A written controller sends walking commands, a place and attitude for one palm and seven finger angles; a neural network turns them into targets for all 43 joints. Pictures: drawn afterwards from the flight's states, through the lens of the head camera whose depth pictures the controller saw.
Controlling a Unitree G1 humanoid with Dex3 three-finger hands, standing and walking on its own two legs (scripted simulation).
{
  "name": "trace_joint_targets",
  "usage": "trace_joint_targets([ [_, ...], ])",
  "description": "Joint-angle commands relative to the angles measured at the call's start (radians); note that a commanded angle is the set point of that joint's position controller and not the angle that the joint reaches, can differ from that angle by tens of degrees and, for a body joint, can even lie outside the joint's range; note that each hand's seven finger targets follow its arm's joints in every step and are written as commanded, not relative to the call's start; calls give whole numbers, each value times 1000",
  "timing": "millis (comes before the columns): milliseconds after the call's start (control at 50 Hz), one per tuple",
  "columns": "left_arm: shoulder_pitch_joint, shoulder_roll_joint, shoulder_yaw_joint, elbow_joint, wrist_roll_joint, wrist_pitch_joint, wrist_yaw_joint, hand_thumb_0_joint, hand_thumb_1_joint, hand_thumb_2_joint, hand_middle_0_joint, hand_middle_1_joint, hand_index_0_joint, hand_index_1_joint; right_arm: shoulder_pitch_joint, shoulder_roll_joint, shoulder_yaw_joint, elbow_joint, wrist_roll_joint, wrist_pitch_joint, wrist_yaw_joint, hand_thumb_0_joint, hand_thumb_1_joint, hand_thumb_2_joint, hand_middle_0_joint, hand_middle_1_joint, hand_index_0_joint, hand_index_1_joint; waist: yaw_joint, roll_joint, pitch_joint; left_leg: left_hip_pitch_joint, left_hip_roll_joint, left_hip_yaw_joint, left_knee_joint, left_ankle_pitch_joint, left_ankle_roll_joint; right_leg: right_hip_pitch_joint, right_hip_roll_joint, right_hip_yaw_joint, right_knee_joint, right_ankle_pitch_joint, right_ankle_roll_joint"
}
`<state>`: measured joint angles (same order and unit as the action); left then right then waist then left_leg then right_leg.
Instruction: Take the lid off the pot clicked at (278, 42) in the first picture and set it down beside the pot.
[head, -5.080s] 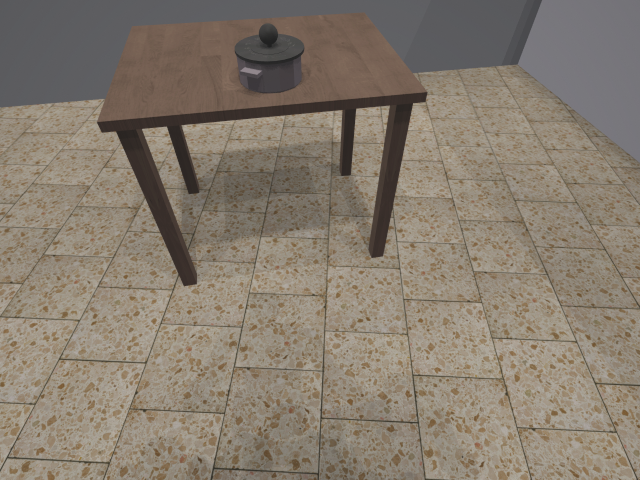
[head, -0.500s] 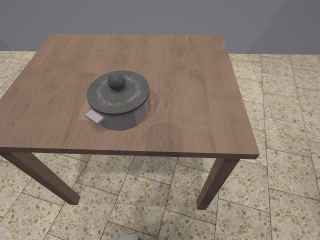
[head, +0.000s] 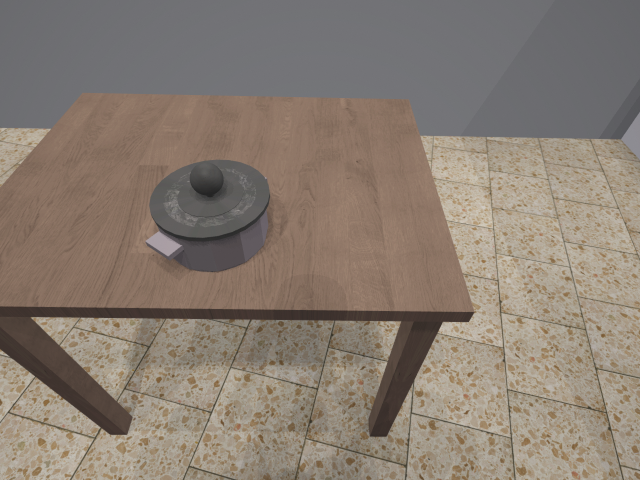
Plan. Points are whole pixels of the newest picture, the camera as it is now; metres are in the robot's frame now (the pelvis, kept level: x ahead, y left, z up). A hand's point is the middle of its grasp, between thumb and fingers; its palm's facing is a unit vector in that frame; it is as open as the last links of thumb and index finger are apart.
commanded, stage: come to a stop and stand still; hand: left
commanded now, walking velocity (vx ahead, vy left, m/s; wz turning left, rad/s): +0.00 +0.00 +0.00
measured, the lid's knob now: (206, 179) +0.52 +0.20 +0.09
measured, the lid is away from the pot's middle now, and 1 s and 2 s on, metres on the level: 0.00 0.00 0.00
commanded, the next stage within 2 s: look again from close up in 0.74 s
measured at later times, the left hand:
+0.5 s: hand out of the picture +0.03 +0.17 -0.17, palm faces +0.03 -0.98 -0.17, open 7.3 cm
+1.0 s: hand out of the picture +0.05 +0.18 -0.17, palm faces +0.04 -0.98 -0.19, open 7.3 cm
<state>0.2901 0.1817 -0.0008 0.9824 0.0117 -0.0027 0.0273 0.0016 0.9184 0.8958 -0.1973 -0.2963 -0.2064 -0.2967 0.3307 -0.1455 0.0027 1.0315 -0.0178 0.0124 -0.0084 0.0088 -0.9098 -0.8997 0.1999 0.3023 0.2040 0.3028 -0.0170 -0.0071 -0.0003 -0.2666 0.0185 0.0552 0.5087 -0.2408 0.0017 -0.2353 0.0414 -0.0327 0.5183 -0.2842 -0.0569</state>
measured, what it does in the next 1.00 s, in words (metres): stands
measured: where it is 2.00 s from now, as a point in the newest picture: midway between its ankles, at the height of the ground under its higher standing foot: outside the picture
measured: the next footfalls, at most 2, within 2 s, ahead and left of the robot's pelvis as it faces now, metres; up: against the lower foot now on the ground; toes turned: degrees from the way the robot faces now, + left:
none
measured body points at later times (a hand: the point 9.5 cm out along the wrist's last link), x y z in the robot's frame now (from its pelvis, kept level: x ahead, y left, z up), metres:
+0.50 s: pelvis +0.03 +0.00 +0.00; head +0.04 +0.01 +0.45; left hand +0.03 +0.22 -0.16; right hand +0.05 -0.22 -0.15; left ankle +0.02 +0.12 -0.74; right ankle +0.00 -0.08 -0.74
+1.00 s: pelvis +0.04 +0.00 +0.01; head +0.06 +0.01 +0.46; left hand +0.04 +0.23 -0.15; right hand +0.04 -0.21 -0.15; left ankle +0.02 +0.12 -0.74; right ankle +0.00 -0.08 -0.74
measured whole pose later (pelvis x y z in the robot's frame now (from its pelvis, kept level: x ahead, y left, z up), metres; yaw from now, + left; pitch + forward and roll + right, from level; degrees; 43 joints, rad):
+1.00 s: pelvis +0.04 +0.00 +0.01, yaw +1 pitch +0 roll +1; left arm 0.29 0.17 0.00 1.08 0.01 -0.02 0.04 0.00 0.91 0.90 -0.19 -0.30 -0.20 -0.30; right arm 0.27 -0.14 0.02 1.14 0.00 -0.02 -0.03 0.01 -0.91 -0.90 0.20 0.30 0.20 0.30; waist 0.00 -0.02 0.03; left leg -0.15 0.00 0.05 0.42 -0.26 0.01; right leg -0.11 0.03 -0.03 0.42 -0.30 -0.05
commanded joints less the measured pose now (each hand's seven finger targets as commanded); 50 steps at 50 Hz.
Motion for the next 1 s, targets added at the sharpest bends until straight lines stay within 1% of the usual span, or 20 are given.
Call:
trace_joint_targets([
  [0, 36, 114, 20, -24, -2, -26, 10, 0, 900, 900, -200, -300, -200, -300, 17, -83, -18, -37, 5, -35, -11, 0, -900, -900, 200, 300, 200, 300, 13, -29, 48, 13, 65, -79, -88, -8, 21, -44, -139, 167, -181, -17, -3],
  [20, 39, 104, 19, -17, -1, -26, 11, 0, 900, 900, -200, -300, -200, -300, 15, -90, -18, -30, 6, -38, -13, 0, -900, -900, 200, 300, 200, 300, 14, -4, 47, 18, 68, -83, -86, 17, 23, -41, -139, 162, -168, 20, -2],
  [60, 53, 99, 16, -1, -1, -29, 12, 0, 900, 900, -200, -300, -200, -300, 15, -86, -14, -15, 8, -42, -16, 0, -900, -900, 200, 300, 200, 300, 16, 16, 42, 34, 74, -85, -89, 62, 24, -23, -137, 156, -156, 91, 1],
  [100, 62, 101, 15, 16, -3, -29, 12, 0, 900, 900, -200, -300, -200, -300, 16, -83, -13, -2, 10, -44, -18, 0, -900, -900, 200, 300, 200, 300, 19, 5, 24, 55, 83, -87, -96, 85, 27, -2, -132, 140, -148, 131, 4],
  [120, 64, 93, 14, 22, -2, -28, 13, 0, 900, 900, -200, -300, -200, -300, 12, -86, -15, 2, 10, -44, -19, 0, -900, -900, 200, 300, 200, 300, 20, 20, 32, 51, 82, -87, -91, 90, 27, -3, -135, 138, -146, 140, 6],
  [180, 70, 86, 11, 43, 0, -29, 15, 0, 900, 900, -200, -300, -200, -300, 8, -80, -11, 19, 12, -43, -21, 0, -900, -900, 200, 300, 200, 300, 18, 17, 57, 54, 81, -86, -103, 84, 27, -8, -136, 139, -155, 138, 5],
  [220, 76, 84, 12, 50, -1, -29, 14, 0, 900, 900, -200, -300, -200, -300, 5, -84, -13, 25, 12, -45, -22, 0, -900, -900, 200, 300, 200, 300, 21, 20, 44, 71, 85, -89, -97, 115, 30, 2, -133, 130, -147, 167, 9],
  [300, 80, 82, 11, 69, -1, -31, 15, 0, 900, 900, -200, -300, -200, -300, 1, -79, -12, 40, 13, -46, -25, 0, -900, -900, 200, 300, 200, 300, 21, -11, 43, 89, 89, -87, -106, 143, 29, 18, -136, 123, -147, 219, 11],
  [380, 88, 78, 9, 77, 0, -32, 18, 0, 900, 900, -200, -300, -200, -300, -11, -82, -12, 47, 13, -46, -26, 0, -900, -900, 200, 300, 200, 300, 21, 18, 47, 102, 86, -84, -104, 166, 28, 24, -144, 128, -149, 254, 11],
  [400, 87, 83, 12, 77, -1, -32, 17, 0, 900, 900, -200, -300, -200, -300, -8, -82, -12, 47, 13, -47, -27, 0, -900, -900, 200, 300, 200, 300, 21, 11, 33, 112, 90, -84, -104, 181, 29, 36, -140, 124, -145, 269, 10],
  [520, 82, 82, 12, 80, -1, -32, 19, 0, 900, 900, -200, -300, -200, -300, -20, -94, -12, 50, 13, -48, -29, 0, -900, -900, 200, 300, 200, 300, 22, 4, 36, 122, 92, -83, -100, 230, 27, 56, -148, 118, -142, 336, 13],
  [580, 83, 80, 12, 80, 0, -32, 20, 0, 900, 900, -200, -300, -200, -300, -20, -90, -11, 56, 13, -46, -30, 0, -900, -900, 200, 300, 200, 300, 22, 12, 42, 126, 91, -84, -109, 230, 27, 58, -151, 117, -149, 336, 13],
  [600, 79, 86, 13, 79, -2, -31, 19, 0, 900, 900, -200, -300, -200, -300, -19, -87, -10, 57, 14, -47, -29, 0, -900, -900, 200, 300, 200, 300, 24, -1, 46, 121, 93, -87, -114, 226, 29, 64, -147, 111, -151, 327, 14],
  [680, 76, 83, 12, 79, -1, -29, 20, 0, 900, 900, -200, -300, -200, -300, -19, -92, -9, 59, 13, -46, -30, 0, -900, -900, 200, 300, 200, 300, 23, 26, 51, 131, 92, -88, -123, 228, 29, 59, -151, 113, -157, 307, 12],
  [720, 75, 86, 13, 75, -2, -29, 19, 0, 900, 900, -200, -300, -200, -300, -19, -97, -10, 59, 14, -46, -29, 0, -900, -900, 200, 300, 200, 300, 26, -2, 57, 124, 93, -90, -121, 224, 30, 65, -151, 108, -161, 307, 15],
  [780, 73, 82, 12, 76, -2, -28, 19, 0, 900, 900, -200, -300, -200, -300, -14, -96, -8, 63, 13, -45, -30, 0, -900, -900, 200, 300, 200, 300, 23, 13, 58, 134, 92, -93, -130, 226, 30, 61, -151, 111, -163, 303, 12],
  [800, 72, 89, 13, 73, -3, -28, 17, 0, 900, 900, -200, -300, -200, -300, -12, -92, -8, 65, 14, -46, -29, 0, -900, -900, 200, 300, 200, 300, 25, 2, 56, 130, 94, -93, -132, 225, 32, 69, -147, 102, -163, 293, 14],
  [860, 77, 83, 13, 74, -2, -29, 19, 0, 900, 900, -200, -300, -200, -300, -6, -95, -8, 67, 14, -48, -30, 0, -900, -900, 200, 300, 200, 300, 24, 9, 43, 138, 92, -94, -129, 245, 32, 76, -153, 106, -161, 311, 12],
  [900, 80, 86, 14, 74, -4, -29, 18, 0, 900, 900, -200, -300, -200, -300, -5, -90, -9, 71, 15, -48, -30, 0, -900, -900, 200, 300, 200, 300, 28, -10, 45, 137, 95, -94, -129, 251, 34, 84, -152, 97, -163, 322, 14],
  [980, 84, 77, 12, 78, -3, -29, 20, 0, 900, 900, -200, -300, -200, -300, -2, -90, -8, 77, 14, -46, -30, 0, -900, -900, 200, 300, 200, 300, 24, 13, 54, 141, 92, -92, -133, 232, 31, 73, -156, 106, -168, 310, 11],
])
